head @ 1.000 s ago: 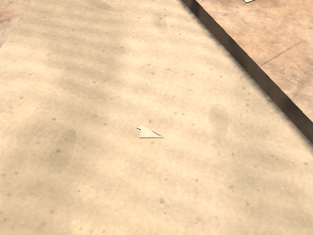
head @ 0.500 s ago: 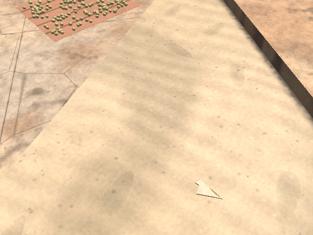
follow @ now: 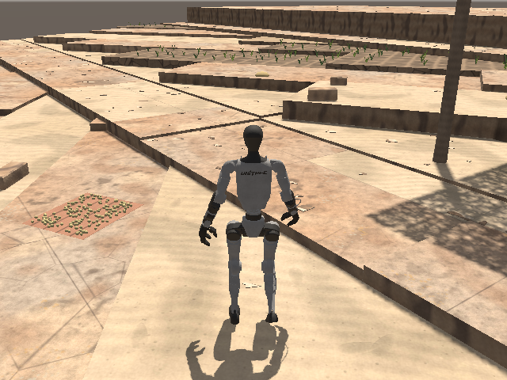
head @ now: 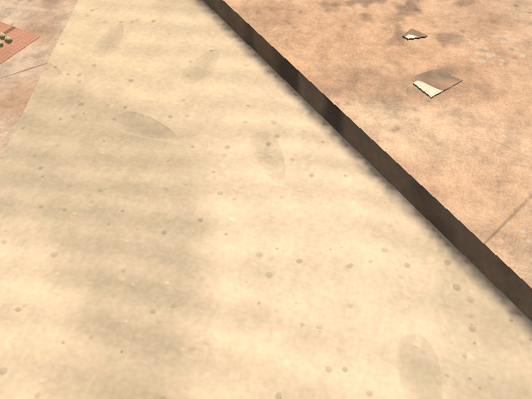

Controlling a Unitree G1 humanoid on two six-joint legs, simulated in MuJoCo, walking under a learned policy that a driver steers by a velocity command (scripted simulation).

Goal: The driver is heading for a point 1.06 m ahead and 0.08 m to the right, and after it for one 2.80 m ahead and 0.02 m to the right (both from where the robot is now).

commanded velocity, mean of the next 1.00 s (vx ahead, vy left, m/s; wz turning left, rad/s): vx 0.97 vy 0.00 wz -0.18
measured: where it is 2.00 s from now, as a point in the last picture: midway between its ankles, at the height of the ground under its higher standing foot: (370, 155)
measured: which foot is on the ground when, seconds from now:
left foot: down 0.00-0.32, up 0.34-0.74, down 0.76-1.00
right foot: up 0.00-0.30, down 0.32-0.78, up 0.80-0.96, down 0.98-1.00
